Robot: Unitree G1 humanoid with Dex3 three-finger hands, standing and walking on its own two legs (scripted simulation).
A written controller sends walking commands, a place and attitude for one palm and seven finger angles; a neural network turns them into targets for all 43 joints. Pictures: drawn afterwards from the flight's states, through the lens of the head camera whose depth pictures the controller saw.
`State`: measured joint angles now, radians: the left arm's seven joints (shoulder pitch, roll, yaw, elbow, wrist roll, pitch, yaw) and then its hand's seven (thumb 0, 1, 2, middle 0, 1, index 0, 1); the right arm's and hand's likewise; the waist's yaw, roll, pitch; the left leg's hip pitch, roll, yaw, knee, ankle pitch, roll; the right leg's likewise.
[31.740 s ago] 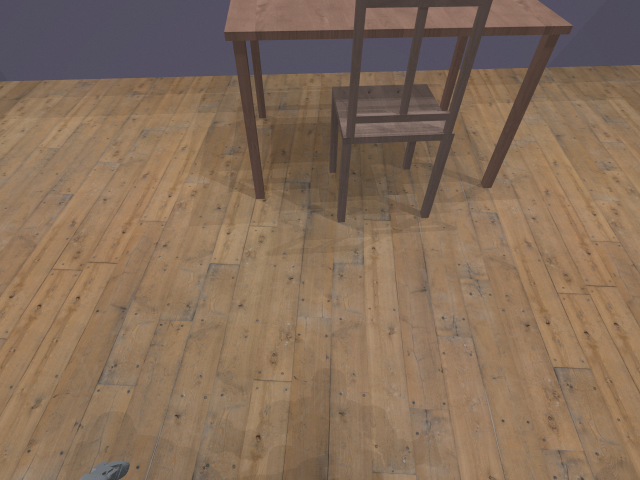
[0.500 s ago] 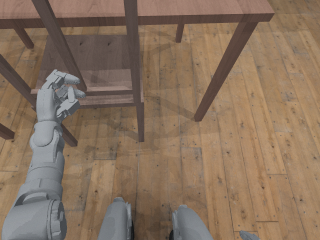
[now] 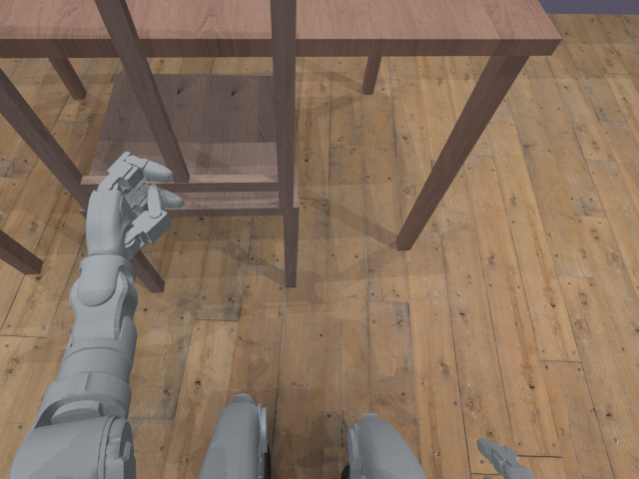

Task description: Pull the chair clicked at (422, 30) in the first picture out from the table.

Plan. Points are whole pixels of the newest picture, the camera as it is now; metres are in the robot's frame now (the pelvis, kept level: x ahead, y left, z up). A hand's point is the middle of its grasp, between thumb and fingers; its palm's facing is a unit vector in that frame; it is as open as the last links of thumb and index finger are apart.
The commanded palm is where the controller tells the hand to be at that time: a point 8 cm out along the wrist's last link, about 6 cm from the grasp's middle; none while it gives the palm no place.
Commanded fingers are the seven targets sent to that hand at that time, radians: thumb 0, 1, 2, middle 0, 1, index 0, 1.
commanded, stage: open the thumb and straighten the fingers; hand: left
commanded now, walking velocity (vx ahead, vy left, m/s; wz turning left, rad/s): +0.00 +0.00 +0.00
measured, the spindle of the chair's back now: (151, 104) +0.60 +0.23 +0.05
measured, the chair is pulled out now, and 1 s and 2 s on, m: -0.09 -0.09 -0.09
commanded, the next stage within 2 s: draw the fingers out of the gap in 0.72 s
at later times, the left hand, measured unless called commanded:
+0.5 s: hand (165, 216) +0.43 +0.19 +0.02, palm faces +0.08 -0.99 -0.06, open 14.6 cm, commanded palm +0.41 +0.24 +0.03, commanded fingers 0.00 -0.55 0.20 -0.08 -0.22 -0.08 -0.22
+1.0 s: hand (167, 222) +0.42 +0.19 +0.03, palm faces +0.07 -1.00 -0.06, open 17.5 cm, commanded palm +0.38 +0.24 +0.03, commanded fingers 0.00 -0.55 0.20 0.00 0.00 0.00 0.00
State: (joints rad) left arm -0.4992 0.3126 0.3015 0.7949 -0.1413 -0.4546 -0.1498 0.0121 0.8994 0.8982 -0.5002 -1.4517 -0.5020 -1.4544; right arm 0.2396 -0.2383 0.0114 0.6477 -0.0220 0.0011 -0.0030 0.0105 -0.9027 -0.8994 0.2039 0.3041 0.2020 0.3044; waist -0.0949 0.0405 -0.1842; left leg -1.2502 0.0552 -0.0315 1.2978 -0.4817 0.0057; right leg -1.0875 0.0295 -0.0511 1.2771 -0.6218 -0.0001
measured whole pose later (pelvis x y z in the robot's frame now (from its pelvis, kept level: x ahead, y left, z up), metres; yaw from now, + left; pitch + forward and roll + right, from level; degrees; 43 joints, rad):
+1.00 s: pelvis +0.01 +0.00 +0.01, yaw +0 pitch +24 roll -3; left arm -0.40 0.31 0.30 0.70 -0.15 -0.40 -0.15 -0.02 -0.55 0.20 0.00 -0.01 -0.01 -0.02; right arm 0.27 -0.23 0.01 0.63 -0.01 0.02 0.01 0.01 -0.90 -0.90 0.20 0.30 0.20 0.30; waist -0.09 0.04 -0.18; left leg -1.20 0.06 -0.02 1.25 -0.48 0.00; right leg -1.05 0.04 -0.03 1.24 -0.61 0.00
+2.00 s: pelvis +0.00 -0.01 +0.00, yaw +2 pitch +21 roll -4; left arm 0.06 0.23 0.15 0.22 -0.22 -0.37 -0.19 -0.02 -0.54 0.23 -0.02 -0.02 -0.02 -0.03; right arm 0.19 -0.23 0.02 0.57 -0.01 -0.09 -0.03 0.02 -0.90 -0.90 0.20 0.30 0.20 0.30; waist -0.03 0.04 -0.20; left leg -1.19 0.04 -0.06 1.32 -0.50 -0.01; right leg -1.01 0.02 -0.08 1.30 -0.65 -0.01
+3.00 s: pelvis +0.00 -0.01 +0.00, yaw +1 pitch +22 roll -3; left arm -0.14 0.23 0.16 0.39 -0.18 -0.37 -0.13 -0.02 -0.50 0.30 -0.06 -0.08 -0.06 -0.08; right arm 0.22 -0.23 0.01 0.59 -0.01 -0.06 -0.02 0.01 -0.90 -0.90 0.20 0.30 0.20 0.30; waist -0.05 0.04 -0.19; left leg -1.19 0.05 -0.04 1.29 -0.49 0.00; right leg -1.03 0.03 -0.05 1.28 -0.64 -0.01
